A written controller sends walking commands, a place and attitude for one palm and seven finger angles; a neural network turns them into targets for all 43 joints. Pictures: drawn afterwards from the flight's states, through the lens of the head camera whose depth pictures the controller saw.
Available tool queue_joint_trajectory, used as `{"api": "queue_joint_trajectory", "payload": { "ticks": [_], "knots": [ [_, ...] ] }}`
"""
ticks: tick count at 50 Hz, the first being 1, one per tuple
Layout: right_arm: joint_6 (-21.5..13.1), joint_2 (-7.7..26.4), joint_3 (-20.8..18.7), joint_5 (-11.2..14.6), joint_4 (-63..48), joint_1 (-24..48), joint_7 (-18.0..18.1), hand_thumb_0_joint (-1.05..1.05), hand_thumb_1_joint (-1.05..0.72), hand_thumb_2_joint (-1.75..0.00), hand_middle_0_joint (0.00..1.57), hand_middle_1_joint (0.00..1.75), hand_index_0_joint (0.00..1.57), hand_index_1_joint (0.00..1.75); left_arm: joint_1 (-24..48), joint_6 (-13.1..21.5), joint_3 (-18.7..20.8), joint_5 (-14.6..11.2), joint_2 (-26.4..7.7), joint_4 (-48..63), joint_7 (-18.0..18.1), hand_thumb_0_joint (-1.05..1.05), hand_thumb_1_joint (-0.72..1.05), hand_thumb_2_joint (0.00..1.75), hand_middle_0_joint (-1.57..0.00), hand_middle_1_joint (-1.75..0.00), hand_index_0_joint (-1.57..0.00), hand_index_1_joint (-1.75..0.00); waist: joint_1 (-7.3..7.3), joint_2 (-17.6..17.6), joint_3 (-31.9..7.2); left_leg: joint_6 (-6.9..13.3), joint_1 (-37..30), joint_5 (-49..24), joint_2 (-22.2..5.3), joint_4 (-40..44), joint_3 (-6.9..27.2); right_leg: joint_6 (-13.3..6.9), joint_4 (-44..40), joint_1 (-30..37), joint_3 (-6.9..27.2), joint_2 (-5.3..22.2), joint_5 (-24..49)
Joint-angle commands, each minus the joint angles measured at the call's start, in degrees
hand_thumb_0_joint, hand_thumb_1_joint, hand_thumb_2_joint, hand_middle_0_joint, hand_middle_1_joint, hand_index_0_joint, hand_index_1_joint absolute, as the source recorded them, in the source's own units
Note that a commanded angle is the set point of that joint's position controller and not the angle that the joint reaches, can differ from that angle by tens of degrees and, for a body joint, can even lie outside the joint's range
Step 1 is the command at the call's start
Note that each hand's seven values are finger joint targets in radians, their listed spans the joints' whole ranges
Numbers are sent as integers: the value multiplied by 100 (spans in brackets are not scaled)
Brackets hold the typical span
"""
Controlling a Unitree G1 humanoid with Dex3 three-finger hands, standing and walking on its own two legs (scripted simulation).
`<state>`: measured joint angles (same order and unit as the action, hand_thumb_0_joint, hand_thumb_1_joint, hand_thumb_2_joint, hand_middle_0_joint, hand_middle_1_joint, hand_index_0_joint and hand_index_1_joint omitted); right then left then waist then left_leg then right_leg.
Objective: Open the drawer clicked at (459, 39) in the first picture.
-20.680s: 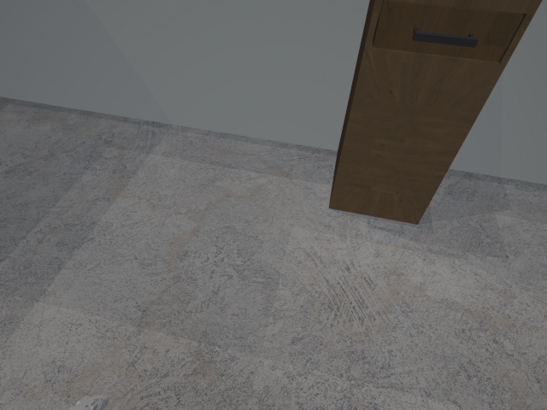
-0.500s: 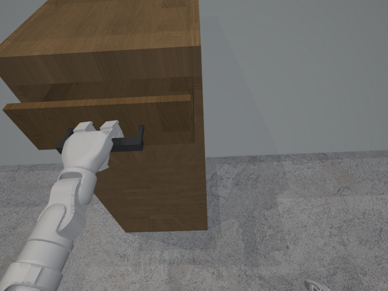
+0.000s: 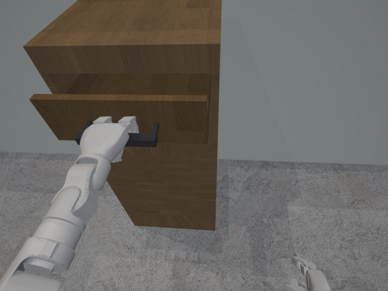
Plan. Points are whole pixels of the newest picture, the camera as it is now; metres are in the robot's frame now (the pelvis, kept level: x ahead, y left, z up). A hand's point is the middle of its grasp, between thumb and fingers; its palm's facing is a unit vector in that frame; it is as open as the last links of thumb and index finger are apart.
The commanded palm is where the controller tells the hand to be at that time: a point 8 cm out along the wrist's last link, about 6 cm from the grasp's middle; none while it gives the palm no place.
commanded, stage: pull the drawer open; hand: left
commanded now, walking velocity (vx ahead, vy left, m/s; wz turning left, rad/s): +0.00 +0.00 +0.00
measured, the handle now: (119, 132) +0.42 +0.20 +0.11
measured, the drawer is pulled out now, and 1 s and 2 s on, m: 0.09 0.29 0.30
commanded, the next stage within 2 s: open the thumb to release the handle in 1.24 s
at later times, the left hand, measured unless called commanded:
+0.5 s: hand (100, 200) +0.26 +0.20 +0.08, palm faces +0.06 -0.15 -0.99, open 5.6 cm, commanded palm +0.22 +0.21 +0.15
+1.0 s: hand (80, 250) +0.17 +0.20 +0.09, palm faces +0.03 -0.15 -0.99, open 5.6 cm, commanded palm +0.11 +0.21 +0.15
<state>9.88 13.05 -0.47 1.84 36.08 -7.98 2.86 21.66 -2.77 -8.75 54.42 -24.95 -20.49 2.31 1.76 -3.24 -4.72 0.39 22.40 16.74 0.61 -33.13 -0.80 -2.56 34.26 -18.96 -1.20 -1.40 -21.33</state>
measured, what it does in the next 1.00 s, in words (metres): stands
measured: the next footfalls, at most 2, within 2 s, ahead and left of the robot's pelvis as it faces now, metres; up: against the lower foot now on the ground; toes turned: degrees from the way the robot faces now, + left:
none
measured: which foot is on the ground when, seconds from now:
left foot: down 0.00-1.00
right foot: down 0.00-1.00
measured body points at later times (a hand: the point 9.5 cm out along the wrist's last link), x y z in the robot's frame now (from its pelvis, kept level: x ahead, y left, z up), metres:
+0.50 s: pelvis +0.01 +0.01 +0.00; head +0.02 -0.03 +0.45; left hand +0.25 +0.21 +0.14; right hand +0.23 -0.21 -0.09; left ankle +0.00 +0.12 -0.73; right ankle -0.05 -0.09 -0.73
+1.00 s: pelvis +0.00 -0.01 +0.00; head -0.01 -0.05 +0.45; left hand +0.16 +0.21 +0.14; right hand +0.21 -0.22 -0.09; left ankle +0.00 +0.12 -0.73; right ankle -0.05 -0.09 -0.73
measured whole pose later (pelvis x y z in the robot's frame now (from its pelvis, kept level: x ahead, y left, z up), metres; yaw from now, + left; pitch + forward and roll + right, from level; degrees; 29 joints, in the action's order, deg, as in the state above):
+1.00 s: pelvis +0.00 -0.01 +0.00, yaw -2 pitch +2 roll +1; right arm 7.7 15.6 2.1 0.2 31.1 -6.3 -0.8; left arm -34.8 -3.8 -2.5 51.4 -26.6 27.9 9.1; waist 4.9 -4.8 -4.4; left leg -0.3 17.9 17.7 -1.0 -33.5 -2.3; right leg -2.9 34.0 -14.9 0.4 -2.9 -21.2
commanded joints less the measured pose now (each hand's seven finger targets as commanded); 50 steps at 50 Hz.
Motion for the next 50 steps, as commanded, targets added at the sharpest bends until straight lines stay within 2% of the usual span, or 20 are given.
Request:
{"api": "queue_joint_trajectory", "payload": {
  "ticks": [1,2,5,6,8,9,12,21,22,23,28,31,32,33,37,38,41,44,46,50],
  "knots": [
    [-260,717,-297,-66,-912,586,-64,0,-90,-90,20,30,20,30,707,177,994,-115,-1213,1960,311,0,90,90,-40,-135,-40,-135,240,374,-2029,214,-988,-2489,178,52,-91,88,-243,939,219,64,3386],
    [-289,686,-284,-62,-960,627,-97,0,-90,-90,20,30,20,30,421,157,883,-162,-1026,2176,317,0,90,90,-40,-135,-40,-135,241,338,-1991,230,-955,-2470,187,67,-110,116,-226,965,214,84,3544],
    [-347,690,-309,-55,-1038,728,-174,0,-90,-90,20,30,20,30,-370,75,1014,-223,-1034,2896,394,0,90,90,-40,-135,-40,-135,294,219,-1884,216,-1044,-2697,137,104,-119,128,-210,945,183,65,3603],
    [-365,727,-310,-72,-1062,748,-194,0,-90,-90,20,30,20,30,-804,24,1239,-239,-1215,2975,432,0,90,90,-40,-135,-40,-135,354,311,-1896,208,-1002,-2708,137,107,-128,129,-215,1068,198,74,3632],
    [-397,700,-298,-49,-1075,802,-234,0,-90,-90,20,30,20,30,-1015,-66,1065,-225,-974,3353,496,0,90,90,-40,-135,-40,-135,311,230,-1674,199,-1023,-2714,101,156,-112,121,-225,867,143,46,3402],
    [-431,691,-310,-58,-1105,832,-258,0,-90,-90,20,30,20,30,-1243,-102,1020,-219,-906,3635,536,0,90,90,-40,-135,-40,-135,332,201,-1748,206,-1152,-2811,83,152,-101,123,-232,851,143,43,3360],
    [-474,707,-275,-69,-1120,916,-300,0,-90,-90,20,30,20,30,-1937,-286,1184,-220,-998,3994,633,0,90,90,-40,-135,-40,-135,377,195,-1661,186,-1171,-2916,67,151,-109,127,-232,898,138,67,3448],
    [-505,625,-167,-103,-1115,1126,-390,0,-90,-90,20,30,20,30,-3039,-492,1088,-128,-799,4932,728,0,90,90,-40,-135,-40,-135,379,103,-1344,119,-1450,-3084,3,133,-39,109,-271,666,80,7,3102],
    [-508,584,-139,-106,-1122,1146,-413,0,-90,-90,20,30,20,30,-3180,-489,961,-115,-651,4999,716,0,90,90,-40,-135,-40,-135,370,96,-1273,120,-1448,-3081,-2,131,-33,121,-263,600,37,12,3025],
    [-489,579,-121,-118,-1107,1164,-423,0,-90,-90,20,30,20,30,-3152,-490,892,-99,-602,5029,698,0,90,90,-40,-135,-40,-135,333,186,-1108,112,-1434,-3048,-11,141,-9,122,-283,507,16,-12,2941],
    [-480,521,-45,-178,-1119,1265,-415,0,-90,-90,20,30,20,30,-3175,-461,797,-6,-561,5218,651,0,90,90,-40,-135,-40,-135,336,194,-967,111,-1473,-2653,-3,160,-1,112,-375,418,32,-19,2637],
    [-488,562,5,-160,-1212,1369,-408,0,-90,-90,20,30,20,30,-3560,-428,954,-43,-710,5375,643,0,90,90,-40,-135,-40,-135,383,120,-984,104,-1471,-2553,-7,137,-22,109,-429,511,137,-24,2719],
    [-497,506,39,-195,-1211,1331,-412,0,-90,-90,20,30,20,30,-3594,-412,820,-32,-585,5404,619,0,90,90,-40,-135,-40,-135,391,225,-981,120,-1427,-2488,20,132,-49,137,-416,531,79,26,2750],
    [-503,524,37,-195,-1188,1320,-391,0,-90,-90,20,30,20,30,-3715,-365,1015,-53,-751,5333,628,0,90,90,-40,-135,-40,-135,397,340,-877,112,-1362,-2463,15,137,-62,148,-437,545,123,16,2873],
    [-518,575,103,-197,-1317,1341,-404,0,-90,-90,20,30,20,30,-4343,-308,1175,-112,-836,5682,680,0,90,90,-40,-135,-40,-135,476,214,-947,95,-1257,-2427,21,112,-123,186,-444,716,212,86,3188],
    [-525,576,100,-190,-1366,1356,-405,0,-90,-90,20,30,20,30,-4600,-286,1154,-166,-788,5663,682,0,90,90,-40,-135,-40,-135,486,240,-783,94,-1204,-2350,11,118,-130,205,-461,677,201,92,3182],
    [-514,668,105,-158,-1456,1464,-393,0,-90,-90,20,30,20,30,-4952,-294,1439,-224,-986,5847,761,0,90,90,-40,-135,-40,-135,531,68,-778,83,-1173,-2117,-10,108,-128,179,-524,638,326,58,2979],
    [-533,673,86,-192,-1493,1298,-366,0,-90,-90,20,30,20,30,-5291,-213,1529,-246,-1020,5889,845,0,90,90,-40,-135,-40,-135,542,283,-633,91,-1007,-1820,13,103,-179,229,-548,547,299,125,2767],
    [-549,717,96,-162,-1557,1386,-349,0,-90,-90,20,30,20,30,-5754,-198,1715,-326,-1113,5890,926,0,90,90,-40,-135,-40,-135,598,240,-547,79,-951,-1640,5,86,-159,211,-584,506,405,103,2643],
    [-581,764,28,-176,-1624,1228,-370,0,-90,-90,20,30,20,30,-6199,-106,1713,-324,-1083,6156,1069,0,90,90,-40,-135,-40,-135,594,247,-573,91,-883,-1555,4,-8,-195,249,-534,359,395,165,2511]
  ]
}}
